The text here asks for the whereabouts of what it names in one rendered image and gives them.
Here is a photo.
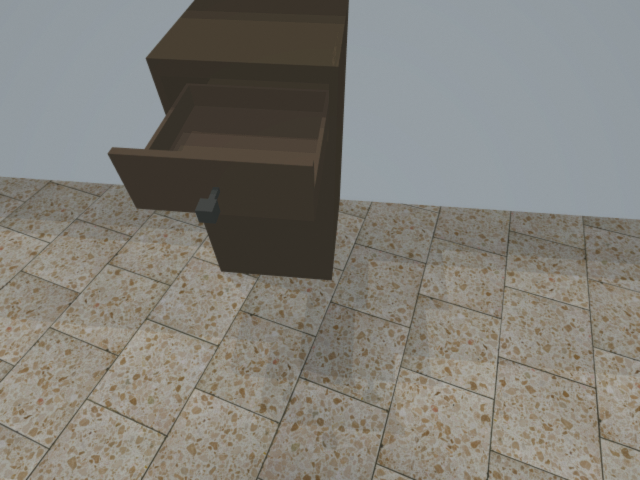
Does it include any drawer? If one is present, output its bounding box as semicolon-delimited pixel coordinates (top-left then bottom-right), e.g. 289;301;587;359
108;83;329;221

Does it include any handle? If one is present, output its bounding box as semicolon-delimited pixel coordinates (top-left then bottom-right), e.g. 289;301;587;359
195;187;220;224

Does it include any cabinet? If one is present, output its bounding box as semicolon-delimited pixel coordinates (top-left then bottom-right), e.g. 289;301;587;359
146;0;349;280

